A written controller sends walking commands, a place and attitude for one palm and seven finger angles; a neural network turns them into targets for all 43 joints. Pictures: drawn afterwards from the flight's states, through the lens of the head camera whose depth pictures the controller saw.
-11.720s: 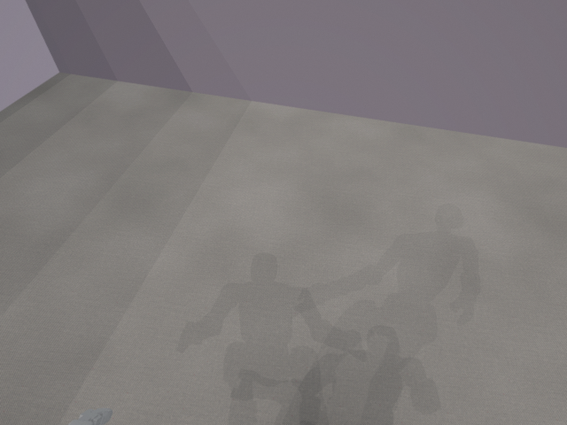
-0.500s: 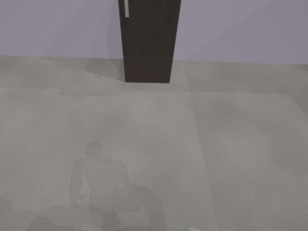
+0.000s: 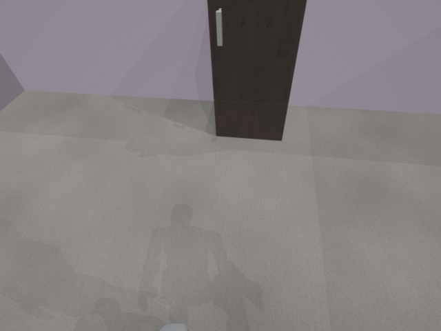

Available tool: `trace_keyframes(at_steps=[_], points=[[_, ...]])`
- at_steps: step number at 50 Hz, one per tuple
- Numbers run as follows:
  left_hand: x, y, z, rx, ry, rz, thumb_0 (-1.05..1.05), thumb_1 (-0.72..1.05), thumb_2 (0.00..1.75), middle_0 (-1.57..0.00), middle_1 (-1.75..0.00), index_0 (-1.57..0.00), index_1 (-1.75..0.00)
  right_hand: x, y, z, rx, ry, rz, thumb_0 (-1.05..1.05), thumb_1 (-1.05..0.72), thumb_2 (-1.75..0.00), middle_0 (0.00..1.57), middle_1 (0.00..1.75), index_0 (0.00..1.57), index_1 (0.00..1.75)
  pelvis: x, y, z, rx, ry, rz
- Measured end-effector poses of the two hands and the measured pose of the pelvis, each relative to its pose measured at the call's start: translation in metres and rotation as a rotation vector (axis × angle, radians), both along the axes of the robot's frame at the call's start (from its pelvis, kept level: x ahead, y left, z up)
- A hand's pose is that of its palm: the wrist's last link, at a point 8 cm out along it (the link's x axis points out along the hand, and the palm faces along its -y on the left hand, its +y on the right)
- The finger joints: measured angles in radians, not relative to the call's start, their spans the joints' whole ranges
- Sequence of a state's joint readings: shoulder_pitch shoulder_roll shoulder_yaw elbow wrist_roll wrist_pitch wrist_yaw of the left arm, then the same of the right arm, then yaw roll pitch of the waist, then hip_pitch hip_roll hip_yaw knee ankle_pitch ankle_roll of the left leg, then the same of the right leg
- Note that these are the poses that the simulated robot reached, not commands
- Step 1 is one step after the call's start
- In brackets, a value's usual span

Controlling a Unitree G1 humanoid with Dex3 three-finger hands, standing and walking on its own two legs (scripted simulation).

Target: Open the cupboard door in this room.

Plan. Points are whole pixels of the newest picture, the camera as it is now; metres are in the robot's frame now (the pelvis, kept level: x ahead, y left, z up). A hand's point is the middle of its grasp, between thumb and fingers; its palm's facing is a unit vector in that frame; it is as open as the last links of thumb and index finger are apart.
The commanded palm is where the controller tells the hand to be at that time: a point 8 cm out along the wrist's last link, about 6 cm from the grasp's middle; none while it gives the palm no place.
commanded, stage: turn or walk to find it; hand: left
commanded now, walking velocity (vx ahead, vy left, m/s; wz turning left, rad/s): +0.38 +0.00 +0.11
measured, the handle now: (220, 27) +1.41 +0.11 -0.03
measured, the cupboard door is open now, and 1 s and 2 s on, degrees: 0 0 0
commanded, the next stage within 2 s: stand and wait in 0.20 s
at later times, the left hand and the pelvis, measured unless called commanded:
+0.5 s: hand (124, 319) +0.18 +0.24 -0.18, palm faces +0.06 -0.98 -0.19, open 7.4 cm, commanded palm none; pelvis +0.16 +0.06 -0.01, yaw +0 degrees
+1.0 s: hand (147, 283) +0.26 +0.21 -0.18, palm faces +0.06 -0.97 -0.23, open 7.2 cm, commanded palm none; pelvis +0.23 +0.02 -0.01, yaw +1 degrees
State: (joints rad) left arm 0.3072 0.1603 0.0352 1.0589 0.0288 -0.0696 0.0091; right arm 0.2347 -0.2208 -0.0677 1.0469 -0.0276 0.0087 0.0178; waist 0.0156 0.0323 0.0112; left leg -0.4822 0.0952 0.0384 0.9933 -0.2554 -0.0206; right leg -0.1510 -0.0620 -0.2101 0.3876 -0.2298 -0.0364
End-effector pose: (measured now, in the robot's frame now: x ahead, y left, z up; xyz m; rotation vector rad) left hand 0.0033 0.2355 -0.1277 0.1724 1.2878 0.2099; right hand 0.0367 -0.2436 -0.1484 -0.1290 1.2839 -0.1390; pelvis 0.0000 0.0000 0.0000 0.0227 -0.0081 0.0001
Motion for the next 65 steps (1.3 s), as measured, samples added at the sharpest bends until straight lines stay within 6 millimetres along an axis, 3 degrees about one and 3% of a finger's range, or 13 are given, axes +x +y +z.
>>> trace_keyframes(at_steps=[4, 8, 12, 14, 18, 22, 27, 31, 34, 39, 45, 56, 65], points=[[-0.024, -0.002, -0.006, -0.038, 0.106, 0.059, 0.00, 0.93, 0.90, -0.20, -0.30, -0.20, -0.30, 0.054, 0.010, 0.007, -0.002, -0.046, 0.050, 0.00, -0.91, -0.90, 0.19, 0.30, 0.19, 0.29, 0.025, 0.007, 0.000, -0.011, 0.003, 0.015], [-0.042, -0.003, -0.015, -0.089, 0.210, 0.124, 0.00, 0.92, 0.90, -0.20, -0.30, -0.20, -0.30, 0.110, 0.033, 0.011, -0.005, -0.083, 0.113, 0.00, -0.91, -0.90, 0.19, 0.30, 0.19, 0.29, 0.052, 0.020, -0.003, -0.025, 0.004, 0.030], [-0.044, 0.003, -0.029, -0.142, 0.310, 0.167, 0.00, 0.91, 0.90, -0.20, -0.30, -0.20, -0.30, 0.165, 0.063, 0.008, -0.018, -0.146, 0.156, 0.00, -0.91, -0.90, 0.20, 0.30, 0.19, 0.29, 0.086, 0.042, -0.016, -0.042, 0.001, 0.028], [-0.034, 0.010, -0.035, -0.157, 0.348, 0.153, 0.01, 0.91, 0.90, -0.20, -0.30, -0.20, -0.30, 0.181, 0.076, 0.006, -0.024, -0.181, 0.146, 0.00, -0.91, -0.90, 0.20, 0.30, 0.20, 0.29, 0.098, 0.052, -0.021, -0.030, -0.008, 0.017], [0.025, 0.030, -0.035, -0.140, 0.301, 0.094, 0.01, 0.91, 0.90, -0.20, -0.30, -0.20, -0.30, 0.182, 0.090, 0.009, -0.020, -0.166, 0.075, -0.01, -0.91, -0.90, 0.20, 0.30, 0.20, 0.29, 0.120, 0.061, -0.014, -0.031, -0.017, -0.004], [0.108, 0.047, -0.031, -0.099, 0.148, 0.037, 0.01, 0.91, 0.90, -0.20, -0.30, -0.20, -0.30, 0.178, 0.076, 0.014, -0.063, -0.136, 0.018, -0.04, -0.96, -0.90, 0.20, 0.30, 0.20, 0.30, 0.140, 0.064, -0.007, -0.023, -0.016, -0.001], [0.201, 0.056, -0.021, -0.033, -0.032, -0.006, 0.01, 0.93, 0.90, -0.20, -0.30, -0.19, -0.30, 0.160, 0.067, 0.003, -0.050, -0.009, 0.004, -0.03, -0.94, -0.90, 0.20, 0.30, 0.20, 0.29, 0.165, 0.056, -0.008, -0.007, -0.024, 0.013], [0.249, 0.050, -0.018, 0.010, -0.108, -0.044, 0.01, 0.93, 0.90, -0.20, -0.30, -0.19, -0.30, 0.150, 0.063, -0.018, -0.003, 0.080, -0.026, -0.01, -0.93, -0.90, 0.20, 0.30, 0.20, 0.29, 0.187, 0.043, -0.017, 0.019, -0.033, 0.005], [0.264, 0.038, -0.013, 0.013, -0.105, -0.065, 0.00, 0.92, 0.90, -0.20, -0.30, -0.19, -0.30, 0.147, 0.063, -0.026, 0.031, 0.128, -0.045, -0.01, -0.92, -0.90, 0.20, 0.30, 0.20, 0.29, 0.200, 0.037, -0.017, -0.005, -0.028, 0.012], [0.269, 0.021, -0.015, -0.024, -0.070, -0.048, 0.00, 0.91, 0.90, -0.20, -0.30, -0.20, -0.30, 0.148, 0.069, -0.022, 0.050, 0.168, -0.040, 0.00, -0.91, -0.90, 0.20, 0.30, 0.20, 0.29, 0.213, 0.032, -0.012, -0.019, -0.014, 0.022], [0.264, 0.020, -0.016, -0.020, -0.033, -0.004, -0.01, 0.94, 0.90, -0.21, -0.30, -0.20, -0.30, 0.155, 0.072, -0.014, 0.054, 0.184, -0.030, 0.00, -0.91, -0.90, 0.20, 0.30, 0.20, 0.29, 0.225, 0.027, -0.007, -0.015, -0.011, 0.022], [0.214, 0.012, -0.019, -0.038, 0.099, 0.027, 0.00, 0.93, 0.90, -0.20, -0.30, -0.20, -0.30, 0.175, 0.065, -0.012, 0.035, 0.146, -0.017, 0.00, -0.91, -0.90, 0.20, 0.30, 0.20, 0.29, 0.227, 0.025, -0.005, -0.022, -0.016, 0.016], [0.184, -0.004, -0.023, -0.091, 0.164, 0.039, 0.00, 0.91, 0.90, -0.20, -0.30, -0.20, -0.30, 0.175, 0.061, -0.008, 0.011, 0.136, -0.014, 0.00, -0.91, -0.90, 0.20, 0.30, 0.20, 0.29, 0.222, 0.028, -0.004, -0.023, -0.017, 0.006]])
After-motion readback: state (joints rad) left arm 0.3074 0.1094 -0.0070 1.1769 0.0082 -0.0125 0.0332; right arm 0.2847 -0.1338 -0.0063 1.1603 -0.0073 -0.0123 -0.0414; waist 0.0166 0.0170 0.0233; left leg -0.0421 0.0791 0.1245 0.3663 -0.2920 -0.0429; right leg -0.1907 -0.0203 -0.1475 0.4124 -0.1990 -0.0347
